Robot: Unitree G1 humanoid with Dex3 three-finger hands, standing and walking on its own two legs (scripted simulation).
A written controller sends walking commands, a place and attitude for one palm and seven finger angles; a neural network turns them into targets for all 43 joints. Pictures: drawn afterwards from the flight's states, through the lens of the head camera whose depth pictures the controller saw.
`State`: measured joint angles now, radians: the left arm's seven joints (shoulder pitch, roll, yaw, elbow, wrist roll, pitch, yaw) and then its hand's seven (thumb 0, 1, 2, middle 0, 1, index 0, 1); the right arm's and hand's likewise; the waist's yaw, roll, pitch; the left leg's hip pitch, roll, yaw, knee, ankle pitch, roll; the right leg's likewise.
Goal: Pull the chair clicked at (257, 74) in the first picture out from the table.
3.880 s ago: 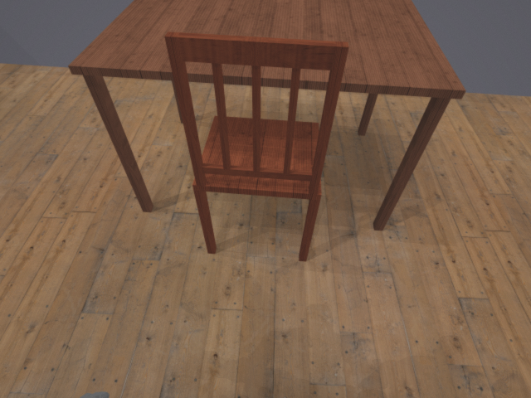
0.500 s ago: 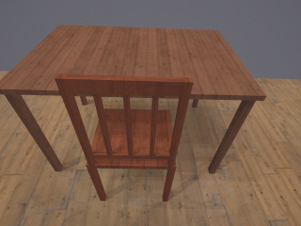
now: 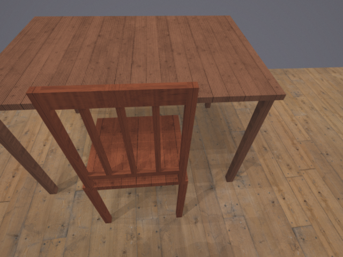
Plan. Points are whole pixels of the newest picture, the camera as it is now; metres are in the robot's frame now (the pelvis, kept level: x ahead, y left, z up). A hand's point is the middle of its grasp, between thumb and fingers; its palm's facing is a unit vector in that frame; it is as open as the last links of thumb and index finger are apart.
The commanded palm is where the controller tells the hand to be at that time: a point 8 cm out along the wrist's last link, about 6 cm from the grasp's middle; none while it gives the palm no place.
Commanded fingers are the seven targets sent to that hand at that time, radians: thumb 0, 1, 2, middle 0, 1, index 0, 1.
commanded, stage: look again from close up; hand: left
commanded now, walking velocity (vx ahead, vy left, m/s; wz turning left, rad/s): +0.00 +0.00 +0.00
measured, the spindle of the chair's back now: (128, 144) +0.46 +0.15 -0.07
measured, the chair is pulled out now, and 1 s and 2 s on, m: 0.00 0.00 0.00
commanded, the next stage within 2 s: none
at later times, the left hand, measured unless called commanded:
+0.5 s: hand out of the picture +0.03 +0.16 -0.16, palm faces +0.02 -0.98 -0.21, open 7.3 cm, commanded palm none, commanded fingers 0.00 0.90 0.90 -0.20 -0.30 -0.20 -0.30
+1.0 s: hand out of the picture +0.00 +0.14 -0.17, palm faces +0.03 -0.98 -0.18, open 7.4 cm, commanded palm none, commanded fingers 0.00 0.90 0.90 -0.20 -0.30 -0.20 -0.30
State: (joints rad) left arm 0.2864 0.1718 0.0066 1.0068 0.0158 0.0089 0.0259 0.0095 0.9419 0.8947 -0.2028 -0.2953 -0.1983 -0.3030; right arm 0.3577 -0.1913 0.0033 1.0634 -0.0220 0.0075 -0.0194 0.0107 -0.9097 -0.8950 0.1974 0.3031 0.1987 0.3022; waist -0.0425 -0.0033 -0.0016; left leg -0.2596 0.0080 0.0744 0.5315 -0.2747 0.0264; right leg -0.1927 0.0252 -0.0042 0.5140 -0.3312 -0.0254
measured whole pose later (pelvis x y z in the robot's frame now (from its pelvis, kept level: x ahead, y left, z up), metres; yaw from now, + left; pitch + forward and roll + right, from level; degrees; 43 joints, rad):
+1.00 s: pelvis +0.02 -0.02 +0.01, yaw +1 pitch -1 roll +1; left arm 0.33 0.15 -0.02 1.09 0.01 -0.02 0.04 0.00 0.91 0.89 -0.20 -0.30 -0.20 -0.30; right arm 0.28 -0.15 0.03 1.14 0.00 -0.01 -0.03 0.01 -0.91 -0.89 0.20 0.30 0.20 0.30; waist 0.00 -0.01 0.01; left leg -0.14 0.02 0.06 0.38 -0.23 -0.01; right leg -0.08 0.04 -0.02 0.37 -0.28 -0.05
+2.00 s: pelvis +0.01 +0.00 +0.01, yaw +1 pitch -1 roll +0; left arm 0.35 0.14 -0.02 1.10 0.01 -0.02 0.04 0.00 0.91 0.90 -0.20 -0.29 -0.20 -0.30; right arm 0.30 -0.14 0.03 1.15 0.00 -0.02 -0.03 0.01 -0.91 -0.89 0.20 0.30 0.20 0.30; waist 0.01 -0.01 0.01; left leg -0.16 -0.01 0.05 0.39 -0.22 0.02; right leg -0.09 0.01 -0.02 0.39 -0.28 -0.02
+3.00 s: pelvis +0.01 +0.00 +0.01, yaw +2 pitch -1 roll +0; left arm 0.35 0.13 -0.02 1.11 0.01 -0.02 0.04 0.00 0.91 0.90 -0.20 -0.29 -0.20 -0.30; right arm 0.30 -0.14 0.02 1.15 0.00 -0.02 -0.03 0.01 -0.91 -0.89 0.20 0.30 0.20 0.30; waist 0.01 -0.01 0.01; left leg -0.16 -0.01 0.05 0.40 -0.22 0.02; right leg -0.10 0.01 -0.03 0.40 -0.29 -0.03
